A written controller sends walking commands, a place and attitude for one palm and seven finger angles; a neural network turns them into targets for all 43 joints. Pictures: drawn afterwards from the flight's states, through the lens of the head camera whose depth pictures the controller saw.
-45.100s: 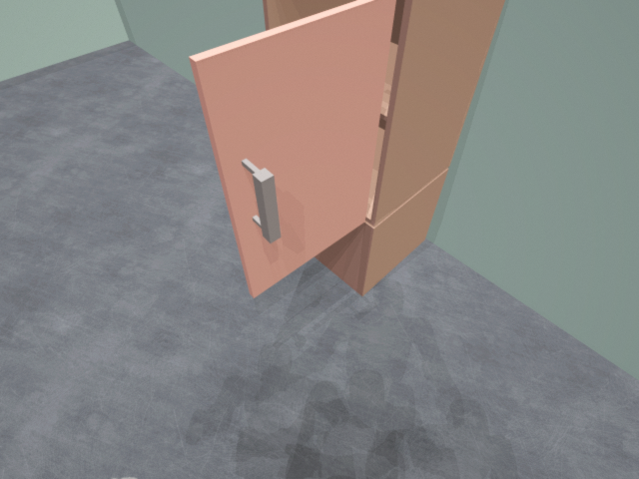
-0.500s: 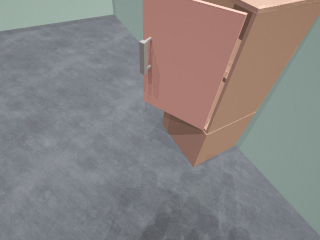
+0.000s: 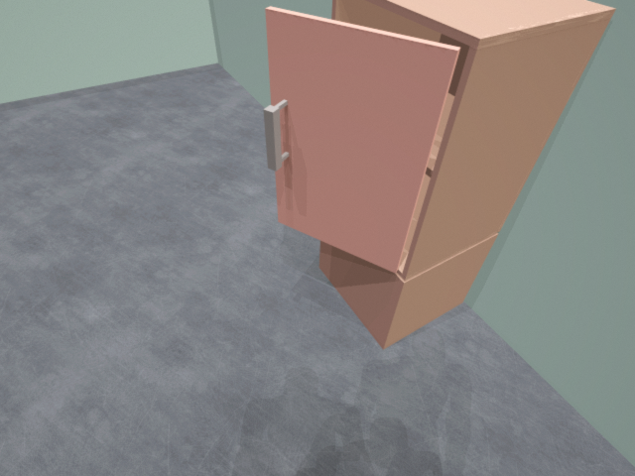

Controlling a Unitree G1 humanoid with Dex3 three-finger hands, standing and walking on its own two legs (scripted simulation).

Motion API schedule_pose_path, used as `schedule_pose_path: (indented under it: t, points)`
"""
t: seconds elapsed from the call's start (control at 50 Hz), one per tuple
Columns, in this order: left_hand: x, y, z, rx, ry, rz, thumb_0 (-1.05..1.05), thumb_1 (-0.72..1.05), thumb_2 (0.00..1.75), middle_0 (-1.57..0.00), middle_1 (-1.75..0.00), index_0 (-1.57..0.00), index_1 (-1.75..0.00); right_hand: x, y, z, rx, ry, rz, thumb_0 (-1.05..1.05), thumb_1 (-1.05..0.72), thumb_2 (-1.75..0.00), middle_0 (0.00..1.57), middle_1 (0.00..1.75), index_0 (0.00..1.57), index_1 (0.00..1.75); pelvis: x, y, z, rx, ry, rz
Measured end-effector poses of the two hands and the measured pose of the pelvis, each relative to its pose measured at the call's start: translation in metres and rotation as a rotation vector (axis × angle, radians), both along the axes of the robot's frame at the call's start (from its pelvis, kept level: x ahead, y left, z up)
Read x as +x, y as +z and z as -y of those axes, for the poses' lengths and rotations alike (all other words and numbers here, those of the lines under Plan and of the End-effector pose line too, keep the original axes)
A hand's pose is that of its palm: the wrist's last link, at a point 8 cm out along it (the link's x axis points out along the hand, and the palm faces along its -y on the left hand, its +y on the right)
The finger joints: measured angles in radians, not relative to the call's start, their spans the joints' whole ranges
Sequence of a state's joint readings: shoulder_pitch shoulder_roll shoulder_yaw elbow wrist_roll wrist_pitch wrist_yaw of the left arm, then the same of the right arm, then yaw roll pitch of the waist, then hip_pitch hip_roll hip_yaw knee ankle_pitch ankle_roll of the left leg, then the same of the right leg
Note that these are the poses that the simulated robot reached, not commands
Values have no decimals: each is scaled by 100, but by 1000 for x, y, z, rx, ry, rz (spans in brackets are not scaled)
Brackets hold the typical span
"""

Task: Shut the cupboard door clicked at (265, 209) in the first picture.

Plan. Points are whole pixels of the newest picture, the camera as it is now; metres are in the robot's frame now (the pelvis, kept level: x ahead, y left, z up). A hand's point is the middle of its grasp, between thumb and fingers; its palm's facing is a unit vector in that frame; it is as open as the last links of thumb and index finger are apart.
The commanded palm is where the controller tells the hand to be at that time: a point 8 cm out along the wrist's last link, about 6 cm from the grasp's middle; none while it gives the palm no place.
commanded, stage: let the arm hang, fingers relaxed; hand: left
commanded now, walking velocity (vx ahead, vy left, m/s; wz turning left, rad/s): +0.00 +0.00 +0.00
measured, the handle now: (278, 135) +0.85 +0.13 -0.01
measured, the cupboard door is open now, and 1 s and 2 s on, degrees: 29 29 29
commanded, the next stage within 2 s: look to check the result in 0.12 s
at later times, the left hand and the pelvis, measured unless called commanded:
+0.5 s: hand out of the picture -0.04 +0.16 -0.17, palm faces +0.04 -0.98 -0.19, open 7.4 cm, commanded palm none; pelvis +0.01 +0.00 +0.00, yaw +0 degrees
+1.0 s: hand out of the picture +0.00 +0.15 -0.18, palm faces +0.08 -0.98 -0.19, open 7.4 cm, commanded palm none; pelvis +0.02 -0.01 +0.00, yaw +2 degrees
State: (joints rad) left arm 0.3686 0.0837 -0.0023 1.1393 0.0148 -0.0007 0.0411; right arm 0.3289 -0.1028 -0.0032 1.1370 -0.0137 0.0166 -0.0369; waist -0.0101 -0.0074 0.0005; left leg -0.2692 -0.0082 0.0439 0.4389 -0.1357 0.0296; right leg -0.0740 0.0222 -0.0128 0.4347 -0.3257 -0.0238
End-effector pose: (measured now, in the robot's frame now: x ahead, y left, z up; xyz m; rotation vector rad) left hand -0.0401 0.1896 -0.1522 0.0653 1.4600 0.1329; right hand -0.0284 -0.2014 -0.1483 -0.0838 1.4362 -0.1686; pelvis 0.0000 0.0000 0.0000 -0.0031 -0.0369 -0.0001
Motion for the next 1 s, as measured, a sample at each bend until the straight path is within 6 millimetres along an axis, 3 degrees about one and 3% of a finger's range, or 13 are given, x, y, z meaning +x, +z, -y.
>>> schedule_pose_path:
  t: [0.26, 0.46, 0.7, 1.0]
  points:
    - [-1, 3, -9, 26, 1, -41, 0, 91, 89, -20, -30, -20, -30, 1, 3, 7, -16, -1, -26, 0, -91, -90, 20, 30, 20, 30, 6, 1, 2, 1, -2, -5]
    - [-5, 8, -18, 58, 3, -68, 0, 91, 89, -20, -30, -20, -30, 16, 2, 12, -16, 13, -11, 0, -91, -90, 20, 30, 20, 30, 12, 2, 4, 3, -3, -5]
    - [12, 7, -13, 51, -4, -35, 0, 91, 89, -20, -30, -20, -30, 37, 3, 23, -32, 29, 26, 0, -91, -90, 20, 30, 20, 30, 17, 2, 7, 7, -3, -2]
    - [29, 2, -13, 69, 25, 3, 0, 91, 89, -20, -30, -20, -30, 41, -1, 31, -34, 48, 2, 0, -91, -90, 20, 30, 20, 30, 20, -3, 13, 2, 35, -6]
